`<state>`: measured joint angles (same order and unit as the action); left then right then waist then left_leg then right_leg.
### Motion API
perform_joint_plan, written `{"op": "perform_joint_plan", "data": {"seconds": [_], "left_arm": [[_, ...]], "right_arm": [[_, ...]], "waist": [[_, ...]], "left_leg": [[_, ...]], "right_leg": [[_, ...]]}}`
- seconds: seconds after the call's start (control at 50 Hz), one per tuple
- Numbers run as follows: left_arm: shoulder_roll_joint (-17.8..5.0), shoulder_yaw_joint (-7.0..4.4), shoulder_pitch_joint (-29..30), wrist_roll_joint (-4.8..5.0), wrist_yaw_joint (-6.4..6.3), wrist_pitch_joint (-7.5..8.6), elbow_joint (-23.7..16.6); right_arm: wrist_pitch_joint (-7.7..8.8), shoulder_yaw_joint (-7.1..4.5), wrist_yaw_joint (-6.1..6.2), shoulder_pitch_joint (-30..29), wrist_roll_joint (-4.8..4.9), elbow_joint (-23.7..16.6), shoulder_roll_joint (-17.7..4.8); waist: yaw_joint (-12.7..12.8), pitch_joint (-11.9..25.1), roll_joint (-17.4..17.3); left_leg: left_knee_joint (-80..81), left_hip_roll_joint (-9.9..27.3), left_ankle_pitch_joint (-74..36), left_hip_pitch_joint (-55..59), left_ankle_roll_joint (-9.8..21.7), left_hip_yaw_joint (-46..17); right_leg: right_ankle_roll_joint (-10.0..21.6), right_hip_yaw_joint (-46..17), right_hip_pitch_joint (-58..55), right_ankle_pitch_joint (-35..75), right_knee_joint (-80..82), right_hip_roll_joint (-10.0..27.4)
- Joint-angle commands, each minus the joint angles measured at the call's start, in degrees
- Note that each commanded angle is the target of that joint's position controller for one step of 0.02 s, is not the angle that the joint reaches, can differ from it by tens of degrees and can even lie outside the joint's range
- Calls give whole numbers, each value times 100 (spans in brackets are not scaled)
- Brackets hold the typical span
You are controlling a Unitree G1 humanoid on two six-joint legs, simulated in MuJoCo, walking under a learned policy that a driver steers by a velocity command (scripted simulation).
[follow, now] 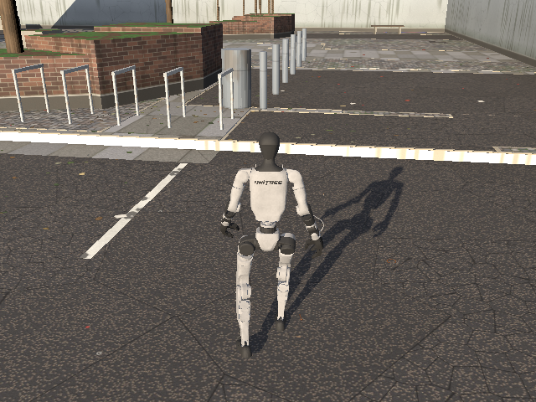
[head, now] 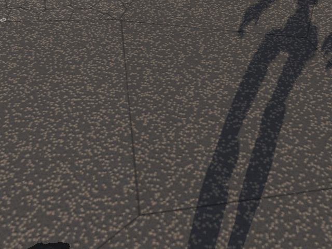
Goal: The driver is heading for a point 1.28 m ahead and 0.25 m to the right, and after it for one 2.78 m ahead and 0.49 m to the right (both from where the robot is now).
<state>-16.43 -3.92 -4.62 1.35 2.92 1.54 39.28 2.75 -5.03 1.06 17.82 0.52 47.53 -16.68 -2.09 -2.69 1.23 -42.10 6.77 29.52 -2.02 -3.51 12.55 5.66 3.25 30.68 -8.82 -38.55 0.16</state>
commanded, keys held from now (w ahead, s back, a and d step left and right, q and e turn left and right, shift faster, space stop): w+e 0.46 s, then w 0.54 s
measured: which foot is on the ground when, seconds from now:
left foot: up 0.00-0.44, down 0.46-0.96, up 0.98-1.00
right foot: down 0.00-0.48, up 0.50-0.94, down 0.96-1.00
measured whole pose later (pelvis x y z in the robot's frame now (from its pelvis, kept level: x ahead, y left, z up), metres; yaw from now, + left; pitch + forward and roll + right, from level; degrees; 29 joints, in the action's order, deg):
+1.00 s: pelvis +0.52 -0.11 +0.01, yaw -23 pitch +3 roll +1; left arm -15.3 -2.1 -3.5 0.3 1.6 4.1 35.3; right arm 3.6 -2.8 -0.5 21.5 1.0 50.7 -17.5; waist -4.4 -1.3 -0.2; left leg -45.3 1.5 27.9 -8.6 -0.2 -0.4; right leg 3.4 1.5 26.9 -8.2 -32.5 0.1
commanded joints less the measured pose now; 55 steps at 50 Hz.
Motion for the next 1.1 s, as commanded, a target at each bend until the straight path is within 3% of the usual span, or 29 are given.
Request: {"op": "perform_joint_plan", "data": {"seconds": [0.02, 0.04, 0.06, 0.08, 0.12, 0.16, 0.28, 0.38, 0.42, 0.44, 0.46, 0.48, 0.5, 0.52, 0.56, 0.58, 0.62, 0.66, 0.74, 0.82, 0.88, 0.92, 0.94, 0.96, 0.98, 1.0, 1.02, 1.06, 1.1], "left_arm": [[-1497, -445, -1891, -1, -54, 109, -89], [-1200, -362, -1739, -30, -41, 186, -26], [-1020, -304, -1416, -1, -55, 215, -70], [-818, -245, -1031, -30, -79, 210, -148], [-692, -195, -757, -128, -134, 220, -320], [-785, -219, -851, -92, -202, 251, -291], [-926, -265, -1349, -9, -367, 181, -126], [-898, -275, -1674, 23, -403, 91, -3], [-900, -290, -1569, 6, -416, 53, -36], [-793, -254, -1466, -1, -410, 43, -84], [-518, -152, -1396, -41, -383, 62, -177], [-144, -35, -1923, -41, -394, 99, -301], [-257, 6, -2335, 74, -404, 145, -320], [-748, -102, -2046, 110, -396, 146, -195], [-776, -117, -1158, -26, -373, 138, -372], [-705, -131, -1017, -63, -350, 145, -418], [-480, -86, -1142, -22, -300, 134, -400], [-332, -25, -994, -63, -284, 133, -456], [-154, 101, -331, -96, -218, 222, -591], [-200, 110, 329, -27, -137, 275, -748], [-320, 69, 522, -8, -79, 299, -870], [-515, -44, -64, -53, -88, 309, -723], [-766, -183, -834, -89, -132, 294, -483], [-1201, -315, -1892, -154, -207, 259, -313], [-1671, -381, -2091, -163, -201, 228, -238], [-1116, -253, -2147, -97, -186, 226, -235], [-930, -167, -1778, -86, -184, 247, -254], [-653, -76, -1159, -135, -154, 260, -291], [-537, -52, -926, -173, -141, 316, -279]], "right_arm": [[435, 21, -74, -356, 72, -862, -600], [522, -20, -105, -743, 231, -985, -752], [568, 6, -62, -771, 123, -937, -688], [559, -34, -19, -741, -33, -871, -725], [419, -76, -34, -575, -89, -854, -735], [313, -39, -32, -639, -135, -878, -579], [335, 116, -126, -1852, -91, -1166, -278], [460, 44, -265, -2182, -4, -1299, -536], [514, -24, -269, -1846, 13, -1238, -654], [542, -93, -240, -1364, -7, -1112, -746], [573, -178, -200, -666, -107, -1023, -963], [553, -285, -162, 153, -230, -920, -1427], [485, -291, -232, 454, -118, -691, -1357], [456, -156, -237, 204, -18, -760, -851], [358, -28, -219, -286, -87, -773, -532], [354, 22, -213, -425, -120, -742, -417], [382, 46, -211, -477, -114, -666, -378], [412, 7, -204, -408, -55, -554, -550], [351, -43, -173, -266, 17, -393, -824], [255, -46, -182, 168, 92, -167, -969], [159, -61, -170, 321, 130, -26, -1061], [96, -65, -139, 202, 150, 6, -1126], [90, -9, -125, 243, 127, 12, -992], [122, 132, -111, 187, -29, -155, -685], [249, 327, -141, 783, -45, -296, -77], [339, 189, -175, 454, 68, -219, -681], [387, 122, -203, -29, 173, -382, -890], [363, 124, -176, -368, 36, -416, -774], [247, 138, -187, -180, 21, -360, -591]], "waist": [[885, 2208, 696], [864, 1449, 491], [621, 1036, 62], [379, 768, 1], [117, 697, 154], [84, 598, 79], [529, 294, 326], [608, 251, 458], [395, 311, 657], [123, 510, 662], [-222, 1129, 445], [-226, 2072, -705], [-105, 2300, -2090], [-220, 1488, -1298], [-161, 472, -539], [-35, 273, -557], [149, 261, -744], [178, 235, -689], [-19, 187, -526], [-278, 91, -555], [-223, 22, -641], [217, 328, -639], [569, 830, -525], [997, 1667, 78], [643, 2268, 1612], [886, 2164, 1025], [821, 1362, 781], [491, 662, 300], [186, 547, 406]], "left_leg": [[-3900, -696, 439, -4293, 189, -1777], [-3739, -480, -108, -4703, 334, -1726], [-3281, -219, -598, -4478, 411, -1734], [-2793, -48, -904, -4050, 394, -1743], [-2370, 54, -1201, -3465, 320, -1772], [-1888, -10, -1444, -3385, 164, -1650], [564, -477, -3340, -3059, -37, -1535], [1381, -673, -3089, -2732, 138, -1709], [1521, -703, -2608, -2282, 308, -1668], [1764, -727, -2652, -1586, 454, -1561], [1625, -198, -2607, -312, 753, -1967], [1674, 1066, -2031, 1760, 1460, -3808], [2330, 1745, -565, 2335, 1998, -5897], [2553, 1546, 264, 1729, 1813, -5513], [2707, 1039, -679, 294, 1543, -4025], [2839, 839, -1199, -160, 1514, -3593], [3057, 631, -1811, -566, 1529, -3078], [3229, 642, -2357, -641, 1657, -2737], [3359, 505, -2971, -656, 1590, -2047], [3236, 536, -3026, -435, 1447, -1809], [2973, 772, -3292, 8, 1329, -1884], [2235, 667, -4513, 53, 1149, -1657], [1275, 393, -5036, -232, 996, -1393], [-474, 94, -3734, -1344, 743, -1116], [-2389, -862, -7, -3507, 406, -1150], [-3069, -621, 347, -4190, 444, -1803], [-3131, -359, -148, -4519, 508, -1713], [-2554, -6, -944, -4126, 449, -1587], [-2215, 123, -1270, -3550, 369, -1621]], "right_leg": [[1698, -4990, -5105, -1411, 2229, 1862], [1468, -4222, -4614, -1022, 2259, 1750], [1275, -3539, -3804, -478, 2187, 1498], [1135, -2989, -3032, 104, 2204, 1273], [1131, -2602, -2300, 738, 2434, 1065], [1160, -2235, -1944, 1275, 2535, 942], [736, -1763, -1665, 733, 2451, 505], [616, -2482, -2240, 345, 1876, 774], [506, -2736, -2373, 558, 1528, 816], [373, -2667, -2288, 863, 1126, 617], [171, -2367, -1872, 808, 39, 311], [-239, -1610, -334, -599, -1875, -386], [-411, -1353, 1027, -2532, -3143, -487], [-451, -1509, 1471, -2152, -3626, -167], [-459, -1168, 1360, -1399, -3430, 158], [-443, -1170, 1177, -1173, -3098, 315], [-447, -1037, 791, -1024, -2643, 439], [-509, -868, 830, -826, -2113, 513], [-581, -586, 589, 316, -651, 557], [-569, -373, 192, 855, 322, 354], [-371, -338, 67, 461, 725, 254], [-156, -131, -932, 389, 1116, 30], [13, -98, -2108, 446, 1165, -31], [405, -1260, -3784, 688, 963, 1022], [1327, -3890, -5333, -281, 1583, 2257], [1295, -4324, -5196, -1054, 1971, 2183], [1074, -3509, -4544, -847, 2063, 1977], [893, -2480, -3198, 157, 2342, 1520], [877, -2041, -2494, 614, 2689, 1330]]}}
